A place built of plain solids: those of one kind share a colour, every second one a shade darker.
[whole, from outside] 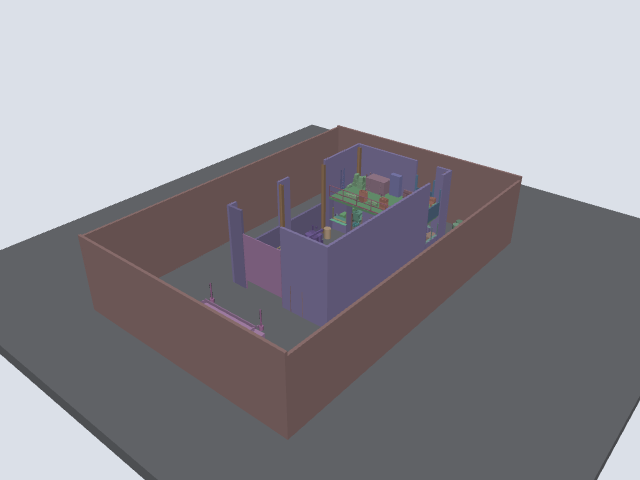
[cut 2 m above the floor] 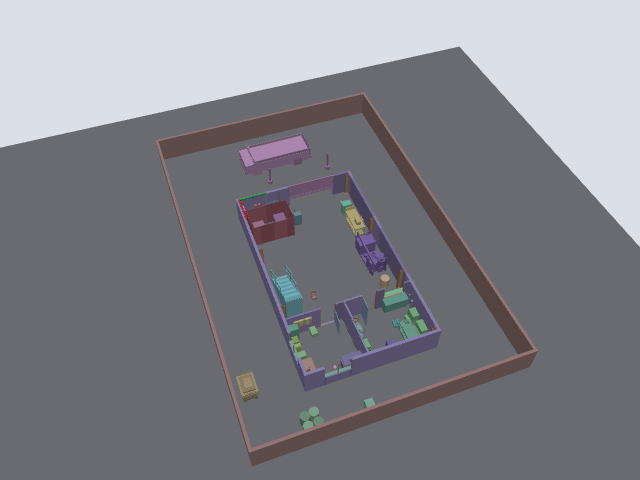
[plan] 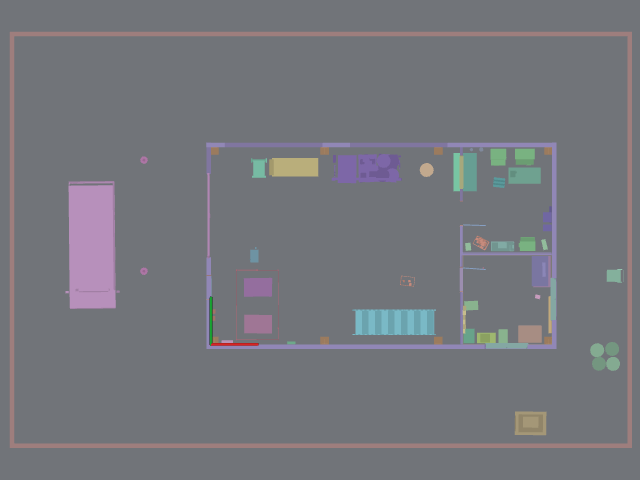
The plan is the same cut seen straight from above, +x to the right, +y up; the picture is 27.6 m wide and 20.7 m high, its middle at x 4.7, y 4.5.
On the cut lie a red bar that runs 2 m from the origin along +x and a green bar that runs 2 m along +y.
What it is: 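A works' own stores building on a factory's ground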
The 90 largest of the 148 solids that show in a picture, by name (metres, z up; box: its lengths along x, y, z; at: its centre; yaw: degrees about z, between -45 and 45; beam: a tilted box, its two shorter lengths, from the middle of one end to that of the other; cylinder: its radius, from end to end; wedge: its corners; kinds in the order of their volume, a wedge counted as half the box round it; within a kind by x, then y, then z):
{
 "yard_bound_1": {"box": [0.2, 17.96, 5.95], "at": [-8.58, 4.5, 2.93]},
 "yard_bound_2": {"box": [26.84, 0.2, 5.65], "at": [4.74, -4.38, 2.78]},
 "yard_bound_3": {"box": [26.84, 0.2, 5.85], "at": [4.74, 13.38, 2.87]},
 "yard_bound_4": {"box": [0.2, 17.96, 5.95], "at": [18.05, 4.5, 2.93]},
 "wall_1": {"box": [0.2, 3.96, 6.35], "at": [-0.1, 1.77, 3.12]},
 "wall_2": {"box": [0.2, 1.36, 6.35], "at": [-0.1, 8.03, 3.12]},
 "wall_3": {"box": [0.81, 0.2, 6.35], "at": [0.2, 8.6, 3.12]},
 "wall_4": {"box": [4.21, 0.2, 2.65], "at": [2.7, 8.6, 1.27]},
 "wall_5": {"box": [11.0, 0.2, 6.35], "at": [5.3, -0.1, 3.12]},
 "wall_6": {"box": [1.21, 0.2, 6.35], "at": [5.4, 8.6, 3.12]},
 "wall_7": {"box": [4.21, 0.2, 2.65], "at": [8.1, 8.6, 1.27]},
 "wall_8": {"box": [0.61, 0.2, 6.35], "at": [10.5, 8.6, 3.12]},
 "wall_9": {"box": [0.06, 2.25, 2.87], "at": [10.77, 1.13, 1.39]},
 "wall_10": {"box": [0.06, 1.27, 2.87], "at": [10.77, 4.47, 1.39]},
 "wall_11": {"box": [0.06, 0.52, 2.87], "at": [10.77, 6.45, 1.39]},
 "wall_12": {"box": [0.06, 1.46, 1.05], "at": [10.77, 7.42, 0.47]},
 "wall_13": {"box": [0.06, 0.36, 2.87], "at": [10.77, 8.32, 1.39]},
 "wall_14": {"box": [0.06, 2.25, 2.75], "at": [10.83, 1.13, 1.32]},
 "wall_15": {"box": [0.06, 0.56, 2.75], "at": [10.83, 3.62, 1.32]},
 "wall_16": {"box": [0.06, 1.22, 2.75], "at": [10.83, 4.5, 1.32]},
 "wall_17": {"box": [0.06, 0.52, 2.75], "at": [10.83, 6.45, 1.32]},
 "wall_18": {"box": [0.06, 0.36, 2.75], "at": [10.83, 8.32, 1.32]},
 "wall_19": {"box": [1.01, 0.2, 6.35], "at": [11.3, -0.1, 3.12]},
 "wall_20": {"box": [1.76, 0.2, 1.15], "at": [12.72, -0.1, 0.53]},
 "wall_21": {"box": [3.9, 0.06, 2.75], "at": [12.75, 3.87, 1.32]},
 "wall_22": {"box": [3.9, 0.06, 2.75], "at": [12.75, 3.93, 1.32]},
 "wall_23": {"box": [4.1, 0.2, 6.35], "at": [12.85, 8.6, 3.12]},
 "wall_24": {"box": [1.26, 0.2, 6.35], "at": [14.28, -0.1, 3.12]},
 "wall_25": {"box": [0.2, 1.26, 6.35], "at": [14.8, 0.42, 3.12]},
 "wall_26": {"box": [0.2, 1.51, 0.95], "at": [14.8, 1.95, 0.42]},
 "wall_27": {"box": [0.2, 1.06, 6.35], "at": [14.8, 3.38, 3.12]},
 "wall_28": {"box": [0.2, 4.8, 6.35], "at": [14.8, 6.3, 3.12]},
 "beyond_van_1": {"box": [1.99, 5.29, 0.91], "at": [-5.13, 4.21, 0.75], "yaw": 0.5},
 "beyond_van_2": {"box": [1.96, 0.16, 0.22], "at": [-5.1, 1.62, 0.43], "yaw": 0.5},
 "beyond_van_3": {"box": [0.23, 0.66, 0.71], "at": [-4.26, 5.89, 0.3], "yaw": 0.5},
 "beyond_van_4": {"box": [0.23, 0.66, 0.71], "at": [-4.23, 2.55, 0.3], "yaw": 0.5},
 "beyond_van_5": {"box": [0.08, 4.65, 0.22], "at": [-4.18, 4.65, 1.33], "yaw": 0.5},
 "raised_floor_deck_1": {"box": [4.02, 8.56, 0.2], "at": [12.72, 4.25, 2.8]},
 "rack_low_1": {"box": [0.8, 1.2, 1.07], "at": [5.87, 7.55, 0.48], "yaw": -0.7},
 "rack_low_2": {"box": [0.78, 1.18, 0.2], "at": [6.75, 7.59, 0.05], "yaw": 1.0},
 "rack_low_3": {"box": [1.1, 0.25, 0.38], "at": [7.37, 7.34, 0.14], "yaw": -0.7},
 "rack_low_4": {"cylinder": 0.3, "from": [7.4, 7.3, 0.14], "to": [7.4, 7.3, 1.02]},
 "rack_low_5": {"cylinder": 0.3, "from": [7.45, 7.91, 0.14], "to": [7.45, 7.91, 1.02]},
 "rack_low_6": {"cylinder": 0.3, "from": [7.81, 7.29, 0.14], "to": [7.81, 7.29, 1.02]},
 "rack_low_7": {"cylinder": 0.3, "from": [7.83, 7.89, 0.14], "to": [7.83, 7.89, 1.02]},
 "tank_1": {"box": [1.03, 1.81, 1.15], "at": [14.09, 5.96, 3.55]},
 "beyond_drums_1": {"cylinder": 0.3, "from": [16.65, -0.25, -0.06], "to": [16.65, -0.25, 0.87]},
 "beyond_drums_2": {"cylinder": 0.3, "from": [16.73, -0.84, -0.06], "to": [16.73, -0.84, 0.87]},
 "beyond_drums_3": {"cylinder": 0.3, "from": [17.3, -0.2, -0.06], "to": [17.3, -0.2, 0.87]},
 "beyond_drums_4": {"cylinder": 0.3, "from": [17.34, -0.84, -0.06], "to": [17.34, -0.84, 0.87]},
 "pallet_load_1": {"box": [1.21, 0.8, 1.06], "at": [2.02, 2.46, 0.63], "yaw": 0.8},
 "crate_1": {"box": [1.2, 0.8, 0.95], "at": [2.03, 0.87, 0.42], "yaw": -0.3},
 "plan_chest_small_1": {"box": [1.02, 0.73, 0.38], "at": [13.76, 0.43, 0.67]},
 "plan_chest_small_2": {"box": [0.92, 0.64, 0.93], "at": [13.76, 0.44, 0.41]},
 "roller_shutter_1": {"box": [0.06, 3.46, 3.77], "at": [-0.12, 5.55, 2.62]},
 "cupboard_steel_1": {"box": [0.45, 0.92, 1.88], "at": [14.42, 4.47, 3.79]},
 "hatch_counter_1": {"box": [0.56, 1.63, 0.84], "at": [11.14, 7.42, 0.5]},
 "stair_openriser_grating_1": {"box": [0.3, 1.1, 0.22], "at": [6.38, 0.95, 0.06]},
 "stair_openriser_grating_2": {"box": [0.3, 1.1, 0.18], "at": [6.66, 0.95, 0.25]},
 "stair_openriser_grating_3": {"box": [0.3, 1.1, 0.18], "at": [6.94, 0.95, 0.42]},
 "stair_openriser_grating_4": {"box": [0.3, 1.1, 0.18], "at": [7.22, 0.95, 0.59]},
 "stair_openriser_grating_5": {"box": [0.3, 1.1, 0.18], "at": [7.5, 0.95, 0.77]},
 "stair_openriser_grating_6": {"box": [0.3, 1.1, 0.18], "at": [7.78, 0.95, 0.94]},
 "stair_openriser_grating_7": {"box": [0.3, 1.1, 0.18], "at": [8.06, 0.95, 1.11]},
 "stair_openriser_grating_8": {"box": [0.3, 1.1, 0.18], "at": [8.34, 0.95, 1.28]},
 "stair_openriser_grating_9": {"box": [0.1, 1.0, 2.02], "at": [9.58, 0.95, 0.96]},
 "roll_cab_1": {"box": [0.68, 0.46, 0.64], "at": [12.39, 8.21, 0.43]},
 "roll_cab_2": {"box": [0.85, 0.46, 0.75], "at": [13.53, 8.21, 0.48]},
 "roll_cab_3": {"box": [0.66, 0.42, 0.35], "at": [13.66, 4.23, 0.96]},
 "filing_tall_1": {"box": [0.47, 0.62, 1.37], "at": [11.12, 0.36, 0.64]},
 "wheelie_bin_1": {"box": [0.5, 0.68, 1.1], "at": [2.07, 7.59, 0.5]},
 "beyond_waste_container_1": {"box": [1.36, 1.02, 0.09], "at": [13.78, -3.41, 1.09], "yaw": -0.4},
 "beyond_waste_container_2": {"box": [1.05, 0.77, 0.19], "at": [13.79, -3.41, 1.17], "yaw": -0.4},
 "beyond_waste_container_3": {"box": [0.66, 0.47, 0.22], "at": [13.79, -3.36, 1.18], "yaw": -0.4},
 "drum_1": {"cylinder": 0.3, "from": [9.3, 7.52, 0.0], "to": [9.3, 7.52, 0.87]},
 "carton_1": {"box": [0.6, 0.4, 0.45], "at": [11.22, 1.67, 0.17], "yaw": 2.4},
 "carton_2": {"box": [0.4, 0.6, 0.45], "at": [12.6, 0.35, 0.17], "yaw": 0.2},
 "wall_over_deck_1": {"box": [1.86, 0.1, 1.16], "at": [12.7, -0.06, 3.46]},
 "charger_1": {"box": [0.36, 0.56, 0.98], "at": [1.87, 3.81, 0.59]},
 "packing_bench_1": {"box": [2.0, 0.8, 0.12], "at": [3.63, 7.64, 0.86]},
 "door_leaf_1": {"box": [0.99, 0.044, 1.37], "at": [11.36, 3.26, 0.64], "yaw": -4.1},
 "door_leaf_2": {"box": [0.99, 0.044, 2.14], "at": [11.36, 5.14, 1.02], "yaw": -1.8},
 "mesh_cage_1": {"box": [0.025, 1.44, 2.1], "at": [1.1, 0.95, 1.13]},
 "mesh_cage_2": {"box": [0.025, 1.44, 2.1], "at": [1.1, 2.45, 1.13]},
 "packing_desk_1": {"box": [1.4, 0.7, 0.14], "at": [13.53, 7.28, 0.85]},
 "beyond_wheeled_bin_1": {"box": [0.6, 0.53, 0.4], "at": [17.37, 2.96, 0.82], "yaw": -0.7},
 "boiler_1": {"box": [0.38, 0.44, 0.7], "at": [14.51, 5.48, 1.55]},
 "desk_load_lived_1": {"box": [0.72, 1.3, 0.12], "at": [14.19, 3.16, 0.8]},
 "radiator_1": {"box": [0.14, 1.6, 0.38], "at": [14.63, 1.28, 0.14]},
 "desk_works_1": {"box": [0.75, 1.35, 0.07], "at": [14.27, 3.13, 0.7]}
}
